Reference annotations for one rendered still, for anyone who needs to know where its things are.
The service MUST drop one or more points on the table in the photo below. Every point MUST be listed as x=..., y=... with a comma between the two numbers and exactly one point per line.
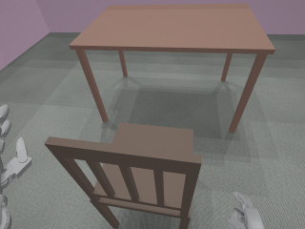
x=209, y=28

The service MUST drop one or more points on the chair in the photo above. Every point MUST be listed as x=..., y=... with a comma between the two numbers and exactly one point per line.
x=150, y=169

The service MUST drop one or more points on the left robot hand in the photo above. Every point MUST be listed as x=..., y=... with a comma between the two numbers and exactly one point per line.
x=18, y=165

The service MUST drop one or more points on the right robot hand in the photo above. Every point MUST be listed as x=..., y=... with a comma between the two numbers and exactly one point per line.
x=248, y=219

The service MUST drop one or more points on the left robot forearm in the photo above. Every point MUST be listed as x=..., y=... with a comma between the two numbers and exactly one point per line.
x=5, y=218

